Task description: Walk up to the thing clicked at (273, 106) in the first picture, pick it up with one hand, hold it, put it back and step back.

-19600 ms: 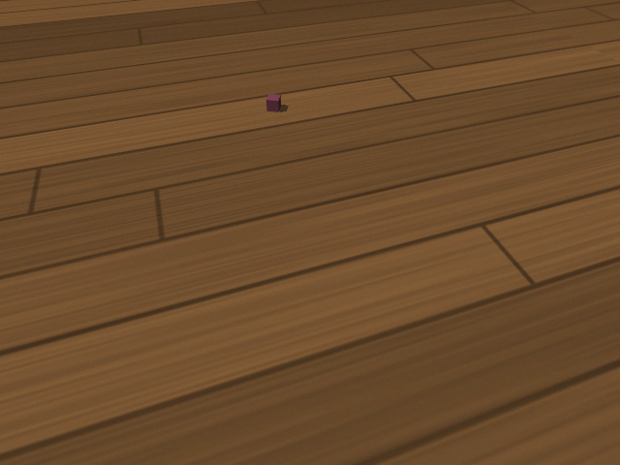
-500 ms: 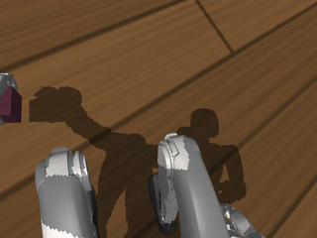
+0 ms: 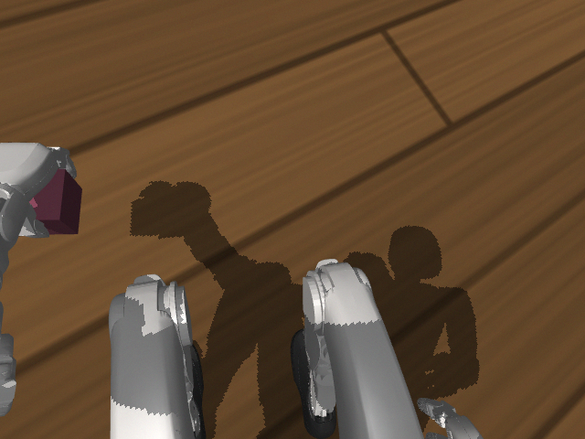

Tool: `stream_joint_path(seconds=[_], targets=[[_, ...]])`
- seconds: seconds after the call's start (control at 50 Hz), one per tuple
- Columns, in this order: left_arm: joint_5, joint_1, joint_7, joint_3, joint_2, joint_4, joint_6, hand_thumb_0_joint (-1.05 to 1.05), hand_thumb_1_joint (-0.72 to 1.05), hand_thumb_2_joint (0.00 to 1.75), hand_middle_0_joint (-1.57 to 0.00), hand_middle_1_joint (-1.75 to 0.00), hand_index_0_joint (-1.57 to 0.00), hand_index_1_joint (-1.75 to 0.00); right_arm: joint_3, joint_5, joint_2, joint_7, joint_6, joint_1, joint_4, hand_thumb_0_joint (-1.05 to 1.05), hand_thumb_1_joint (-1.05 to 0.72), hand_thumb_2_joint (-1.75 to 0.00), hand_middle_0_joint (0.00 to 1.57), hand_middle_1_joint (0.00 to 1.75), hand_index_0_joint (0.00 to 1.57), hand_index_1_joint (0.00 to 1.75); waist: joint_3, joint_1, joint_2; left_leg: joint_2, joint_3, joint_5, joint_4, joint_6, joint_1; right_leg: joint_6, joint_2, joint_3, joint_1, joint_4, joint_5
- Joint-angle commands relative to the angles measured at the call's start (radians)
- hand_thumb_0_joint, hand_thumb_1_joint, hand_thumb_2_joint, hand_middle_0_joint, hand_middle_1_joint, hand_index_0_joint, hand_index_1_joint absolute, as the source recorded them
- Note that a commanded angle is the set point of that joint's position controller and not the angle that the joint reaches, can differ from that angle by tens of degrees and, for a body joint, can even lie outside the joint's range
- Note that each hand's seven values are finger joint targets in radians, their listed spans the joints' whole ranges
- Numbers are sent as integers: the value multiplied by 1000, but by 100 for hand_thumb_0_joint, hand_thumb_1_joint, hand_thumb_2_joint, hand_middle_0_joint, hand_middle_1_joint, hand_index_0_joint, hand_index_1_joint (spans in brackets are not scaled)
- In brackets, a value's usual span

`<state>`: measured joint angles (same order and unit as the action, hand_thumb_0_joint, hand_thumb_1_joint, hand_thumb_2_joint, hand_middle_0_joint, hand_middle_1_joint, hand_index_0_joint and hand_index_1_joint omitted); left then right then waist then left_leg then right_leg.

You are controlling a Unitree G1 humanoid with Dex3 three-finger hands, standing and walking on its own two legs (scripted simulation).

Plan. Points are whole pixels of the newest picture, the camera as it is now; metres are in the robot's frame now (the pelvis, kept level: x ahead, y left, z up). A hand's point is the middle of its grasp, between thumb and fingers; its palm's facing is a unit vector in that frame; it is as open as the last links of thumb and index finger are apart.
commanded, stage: lift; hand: left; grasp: from above
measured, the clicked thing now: (43, 202) +0.44 +0.32 -0.15
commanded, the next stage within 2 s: hold in 1.28 s
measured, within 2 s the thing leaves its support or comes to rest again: neither
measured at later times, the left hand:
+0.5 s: hand out of the picture +0.37 +0.30 +0.08, palm faces -0.43 -0.07 -0.90, open 10.2 cm
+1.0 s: hand out of the picture +0.34 +0.27 +0.24, palm faces -0.45 -0.06 -0.89, open 10.2 cm
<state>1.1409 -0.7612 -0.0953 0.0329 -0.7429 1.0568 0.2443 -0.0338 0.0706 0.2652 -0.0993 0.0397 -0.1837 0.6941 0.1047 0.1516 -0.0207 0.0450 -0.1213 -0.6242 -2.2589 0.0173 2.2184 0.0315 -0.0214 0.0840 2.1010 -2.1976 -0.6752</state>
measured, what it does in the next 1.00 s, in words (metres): rises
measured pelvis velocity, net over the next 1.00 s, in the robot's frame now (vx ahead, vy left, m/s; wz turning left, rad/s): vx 0.04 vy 0.00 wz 0.11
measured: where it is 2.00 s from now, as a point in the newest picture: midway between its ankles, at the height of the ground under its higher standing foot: (253, 410)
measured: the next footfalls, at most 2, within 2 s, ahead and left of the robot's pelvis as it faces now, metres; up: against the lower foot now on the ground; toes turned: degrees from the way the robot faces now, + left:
none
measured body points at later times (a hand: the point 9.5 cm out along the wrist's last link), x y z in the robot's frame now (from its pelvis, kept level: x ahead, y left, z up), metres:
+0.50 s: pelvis +0.00 +0.00 +0.15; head +0.15 +0.04 +0.58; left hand +0.38 +0.30 +0.13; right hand +0.15 -0.25 +0.03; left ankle +0.09 +0.12 -0.34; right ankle +0.10 -0.13 -0.34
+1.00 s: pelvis +0.04 +0.00 +0.31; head +0.11 +0.01 +0.75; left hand +0.36 +0.27 +0.29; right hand +0.17 -0.25 +0.19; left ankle +0.09 +0.12 -0.34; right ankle +0.10 -0.13 -0.34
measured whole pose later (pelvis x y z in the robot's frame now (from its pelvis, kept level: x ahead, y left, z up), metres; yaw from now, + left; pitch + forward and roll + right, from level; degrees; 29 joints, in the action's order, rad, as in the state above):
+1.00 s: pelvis +0.04 +0.00 +0.31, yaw +6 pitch +15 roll -2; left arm 1.05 -0.32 -0.11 -0.15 -0.47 0.80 0.12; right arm 0.03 -0.04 0.25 0.05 -0.01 -0.25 0.73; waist 0.14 0.06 -0.04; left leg 0.05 0.00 -0.45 -1.15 0.01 0.96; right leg 0.02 -0.01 0.01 0.91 -1.12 -0.47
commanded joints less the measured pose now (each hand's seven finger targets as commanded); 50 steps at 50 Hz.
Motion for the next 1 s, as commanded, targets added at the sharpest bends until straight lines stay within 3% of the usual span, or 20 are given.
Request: stream_joint_path(seconds=[0.0, 0.14, 0.18, 0.22, 0.34, 0.4, 0.46, 0.48, 0.5, 0.52, 0.56, 0.58, 0.64, 0.72, 0.76, 0.82, 0.84, 0.88, 0.92, 0.98], targets=[[-51, -268, -7, 71, -288, -245, 7, 0, 58, 81, -98, -68, -98, -68, 92, -19, 227, 23, -7, -156, -61, 0, -92, -91, 20, 30, 20, 30, 673, -26, -215, -26, 52, 76, 322, 18, -591, -67, -35, 25, -315, 318, 143], [-100, -177, 34, 60, -240, -415, -2, 0, 58, 79, -97, -67, -97, -66, 112, -47, 217, 53, -10, -133, -89, 0, -91, -91, 20, 30, 20, 30, 679, -47, -224, -17, 26, 5, 469, 14, -707, -67, -31, 17, -400, 407, 103], [-109, -128, 40, 74, -246, -445, -14, 0, 59, 77, -97, -66, -98, -65, 116, -55, 215, 62, -9, -122, -96, 0, -91, -90, 20, 30, 20, 30, 692, -64, -206, -13, 16, 22, 513, 11, -772, -65, -33, 18, -439, 435, 118], [-127, -120, 45, 52, -206, -517, -22, 0, 61, 78, -98, -69, -99, -68, 117, -60, 201, 71, -10, -115, -104, 0, -91, -91, 20, 30, 20, 30, 684, -54, -204, -12, 24, 46, 545, 11, -807, -63, -33, 12, -480, 476, 137], [-139, -48, 42, 64, -200, -582, -60, 0, 60, 81, -100, -65, -99, -66, 115, -77, 186, 101, -12, -86, -102, 0, -91, -90, 20, 30, 20, 30, 664, -66, -191, -12, 37, 76, 673, 11, -944, -58, -28, -8, -629, 611, 155], [-154, 34, 50, 10, -115, -589, -82, 0, 61, 81, -100, -66, -99, -66, 114, -85, 174, 116, -21, -71, -102, 0, -91, -90, 20, 30, 20, 30, 604, -65, -173, -7, 29, 59, 772, 6, -1028, -56, -30, -10, -695, 695, 145], [-155, 102, 50, 29, -124, -623, -97, 0, 61, 83, -101, -64, -100, -65, 110, -93, 168, 130, -29, -51, -100, 0, -90, -90, 20, 30, 20, 30, 585, -80, -146, -10, 31, 48, 854, 5, -1091, -55, -27, -20, -794, 771, 141], [-155, 107, 52, -1, -93, -624, -101, 0, 62, 85, -102, -64, -101, -66, 105, -94, 158, 134, -31, -42, -100, 0, -91, -90, 20, 30, 20, 30, 559, -70, -153, -11, 39, 50, 875, 4, -1103, -54, -29, -25, -818, 801, 144], [-161, 104, 49, -3, -85, -634, -104, 0, 63, 85, -102, -66, -101, -68, 105, -95, 153, 139, -36, -41, -100, 0, -91, -91, 20, 30, 20, 30, 540, -64, -133, -15, 52, 61, 886, 6, -1113, -54, -27, -34, -846, 840, 145], [-161, 101, 43, 12, -97, -628, -106, 0, 62, 86, -103, -64, -101, -66, 101, -98, 149, 144, -39, -37, -94, 0, -91, -91, 20, 30, 20, 30, 521, -65, -126, -14, 50, 62, 911, 6, -1130, -54, -27, -37, -873, 862, 144], [-148, 115, 29, -4, -77, -610, -108, 0, 61, 83, -101, -65, -100, -67, 97, -100, 138, 150, -46, -39, -87, 0, -91, -91, 20, 30, 20, 30, 492, -62, -126, -21, 68, 94, 943, 4, -1164, -56, -26, -48, -923, 919, 158], [-141, 135, 21, 11, -87, -589, -108, 0, 60, 84, -100, -66, -99, -68, 97, -102, 141, 152, -50, -37, -87, 0, -91, -91, 20, 30, 20, 30, 489, -79, -116, -19, 61, 86, 981, 3, -1200, -57, -27, -48, -953, 940, 151], [-134, 111, 7, -40, -26, -530, -103, 0, 59, 82, -100, -65, -98, -67, 94, -105, 137, 159, -63, -34, -74, 0, -91, -91, 20, 30, 20, 30, 391, -60, -109, -13, 36, 30, 1080, -1, -1241, -54, -30, -47, -979, 1000, 125], [-129, 156, -11, -55, 8, -483, -102, 0, 56, 81, -97, -66, -96, -67, 101, -106, 135, 161, -78, -39, -69, 0, -91, -91, 20, 30, 20, 30, 374, -78, -106, -20, 53, 59, 1164, -7, -1333, -55, -29, -66, -1081, 1105, 135], [-126, 183, -12, -97, 57, -463, -106, 0, 57, 81, -97, -67, -96, -68, 104, -111, 131, 162, -83, -47, -67, 0, -91, -91, 20, 30, 20, 30, 359, -71, -70, -21, 60, 121, 1190, -9, -1380, -56, -28, -66, -1122, 1147, 178], [-122, 150, -28, -75, 27, -468, -105, 0, 56, 81, -95, -69, -95, -69, 105, -111, 130, 163, -86, -61, -66, 0, -91, -91, 20, 30, 20, 30, 348, -82, -67, -32, 84, 173, 1231, -6, -1423, -53, -27, -77, -1198, 1209, 219], [-115, 126, -32, -97, 47, -466, -105, 0, 58, 81, -97, -70, -97, -70, 103, -110, 129, 162, -88, -64, -63, 0, -91, -91, 20, 30, 20, 30, 343, -72, -80, -31, 85, 185, 1251, -8, -1454, -53, -29, -74, -1210, 1219, 236], [-114, 146, -45, -101, 68, -427, -112, 0, 61, 82, -99, -68, -99, -69, 107, -112, 130, 161, -90, -70, -64, 0, -91, -91, 20, 30, 20, 30, 329, -78, -66, -30, 84, 212, 1288, -12, -1504, -54, -29, -70, -1238, 1247, 261], [-109, 147, -59, -85, 48, -431, -116, 0, 62, 80, -99, -68, -99, -68, 110, -112, 132, 159, -87, -78, -64, 0, -91, -90, 20, 30, 20, 30, 324, -92, -56, -34, 97, 244, 1314, -10, -1532, -53, -27, -76, -1291, 1286, 288], [-103, 121, -67, -107, 68, -421, -124, 0, 60, 84, -99, -68, -98, -69, 110, -111, 125, 156, -85, -85, -63, 0, -91, -91, 20, 30, 20, 30, 311, -84, -44, -41, 114, 291, 1343, -7, -1575, -48, -25, -83, -1349, 1336, 332]])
